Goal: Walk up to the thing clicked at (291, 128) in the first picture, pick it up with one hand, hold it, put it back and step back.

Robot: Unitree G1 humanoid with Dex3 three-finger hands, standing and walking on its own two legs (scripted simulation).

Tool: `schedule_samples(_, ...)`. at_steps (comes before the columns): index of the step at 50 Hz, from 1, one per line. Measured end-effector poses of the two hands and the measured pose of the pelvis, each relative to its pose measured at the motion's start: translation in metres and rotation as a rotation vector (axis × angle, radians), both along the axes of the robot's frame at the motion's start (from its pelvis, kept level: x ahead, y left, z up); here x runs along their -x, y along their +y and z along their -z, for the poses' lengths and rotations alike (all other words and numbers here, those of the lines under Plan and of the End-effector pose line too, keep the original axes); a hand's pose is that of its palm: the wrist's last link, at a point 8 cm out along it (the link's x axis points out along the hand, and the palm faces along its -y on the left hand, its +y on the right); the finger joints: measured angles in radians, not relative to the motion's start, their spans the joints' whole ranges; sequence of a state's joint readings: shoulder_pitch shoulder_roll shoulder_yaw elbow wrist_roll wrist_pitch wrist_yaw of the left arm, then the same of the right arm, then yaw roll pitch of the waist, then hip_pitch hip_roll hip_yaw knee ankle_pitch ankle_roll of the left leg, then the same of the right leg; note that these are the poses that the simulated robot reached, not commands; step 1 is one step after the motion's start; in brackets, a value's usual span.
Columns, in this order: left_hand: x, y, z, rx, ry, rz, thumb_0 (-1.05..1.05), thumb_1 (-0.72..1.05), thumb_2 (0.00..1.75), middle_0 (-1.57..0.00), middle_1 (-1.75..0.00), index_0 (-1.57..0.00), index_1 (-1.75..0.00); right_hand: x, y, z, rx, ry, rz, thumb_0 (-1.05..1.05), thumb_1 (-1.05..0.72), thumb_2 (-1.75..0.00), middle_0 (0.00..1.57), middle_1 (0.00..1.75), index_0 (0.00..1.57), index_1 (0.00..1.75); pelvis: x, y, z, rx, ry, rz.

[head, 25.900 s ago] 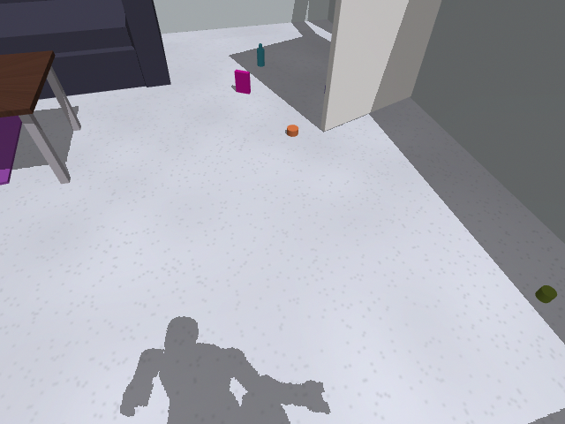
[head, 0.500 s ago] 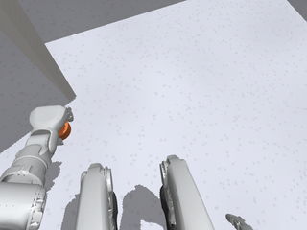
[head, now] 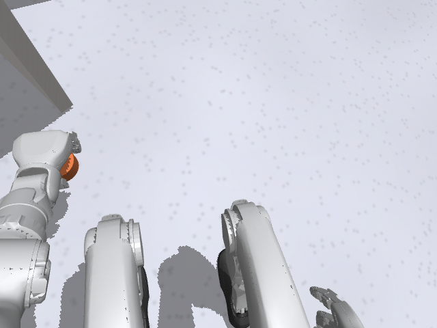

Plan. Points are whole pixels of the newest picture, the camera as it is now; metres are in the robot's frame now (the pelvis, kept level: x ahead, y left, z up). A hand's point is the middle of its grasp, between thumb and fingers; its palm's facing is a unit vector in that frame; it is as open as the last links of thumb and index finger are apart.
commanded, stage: crouch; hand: left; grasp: from above
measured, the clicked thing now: (57, 164) +0.44 +0.26 -0.20
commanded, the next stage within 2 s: lower in 0.48 s
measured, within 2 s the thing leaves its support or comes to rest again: rests again in 1.74 s
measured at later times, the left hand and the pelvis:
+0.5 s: hand (66, 169) +0.44 +0.26 -0.22, palm faces -0.45 -0.06 -0.89, open 8.7 cm; pelvis -0.01 +0.00 -0.06, yaw -1 degrees
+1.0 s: hand (76, 174) +0.44 +0.25 -0.28, palm faces -0.47 -0.07 -0.88, open 8.7 cm; pelvis +0.00 +0.00 -0.08, yaw -3 degrees
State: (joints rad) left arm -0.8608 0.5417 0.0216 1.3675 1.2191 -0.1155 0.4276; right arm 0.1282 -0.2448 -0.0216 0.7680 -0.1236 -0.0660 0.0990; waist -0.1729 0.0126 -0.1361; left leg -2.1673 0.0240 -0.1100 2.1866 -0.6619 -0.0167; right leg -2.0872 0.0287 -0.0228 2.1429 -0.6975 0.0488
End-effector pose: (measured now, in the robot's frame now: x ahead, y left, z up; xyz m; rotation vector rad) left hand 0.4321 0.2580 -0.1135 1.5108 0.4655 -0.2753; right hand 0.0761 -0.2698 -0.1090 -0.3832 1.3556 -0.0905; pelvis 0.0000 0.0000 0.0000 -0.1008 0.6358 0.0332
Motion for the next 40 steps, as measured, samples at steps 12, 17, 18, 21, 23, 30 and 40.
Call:
schedule_samples(12,-0.004,-0.003,0.031,0.006,0.007,-0.003,-0.02,0.14,0.40,-0.72,-0.50,-0.83,-0.51,0.029,-0.001,0.032,-0.016,0.055,0.016,0.00,-0.91,-0.90,0.20,0.30,0.20,0.30,0.006,-0.003,0.033,-0.003,-0.030,0.014)
schedule_samples(17,-0.007,-0.004,0.040,0.009,0.001,0.003,-0.02,0.14,0.40,-0.72,-0.50,-0.82,-0.51,0.036,-0.002,0.042,-0.016,0.068,0.015,0.00,-0.91,-0.90,0.20,0.30,0.20,0.30,0.007,-0.003,0.045,-0.001,-0.040,0.018)
schedule_samples(18,-0.007,-0.004,0.042,0.009,0.001,0.003,-0.02,0.14,0.40,-0.72,-0.50,-0.82,-0.51,0.036,-0.001,0.044,-0.015,0.070,0.014,0.00,-0.91,-0.90,0.20,0.30,0.20,0.30,0.007,-0.003,0.047,-0.001,-0.041,0.018)
schedule_samples(21,-0.009,-0.003,0.047,0.009,-0.002,0.002,-0.02,0.14,0.41,-0.71,-0.51,-0.82,-0.52,0.037,-0.001,0.048,-0.013,0.070,0.008,0.00,-0.91,-0.90,0.20,0.30,0.20,0.30,0.007,-0.003,0.052,0.002,-0.046,0.020)
schedule_samples(23,-0.009,-0.002,0.050,0.007,0.000,0.002,-0.02,0.14,0.41,-0.71,-0.51,-0.81,-0.52,0.037,-0.001,0.050,-0.012,0.069,0.002,0.00,-0.91,-0.90,0.20,0.30,0.20,0.30,0.007,-0.003,0.055,0.004,-0.050,0.021)
schedule_samples(30,-0.011,-0.001,0.062,0.006,0.004,0.003,-0.02,0.13,0.42,-0.71,-0.51,-0.81,-0.52,0.034,-0.001,0.054,-0.010,0.068,-0.015,0.00,-0.91,-0.90,0.20,0.30,0.20,0.30,0.005,-0.003,0.062,0.010,-0.056,0.023)
schedule_samples(40,-0.009,-0.002,0.084,0.021,0.031,0.000,-0.01,0.13,0.42,-0.72,-0.50,-0.82,-0.52,0.032,-0.003,0.058,0.000,0.076,-0.047,0.00,-0.91,-0.90,0.20,0.30,0.20,0.30,0.004,-0.003,0.071,0.019,-0.064,0.030)
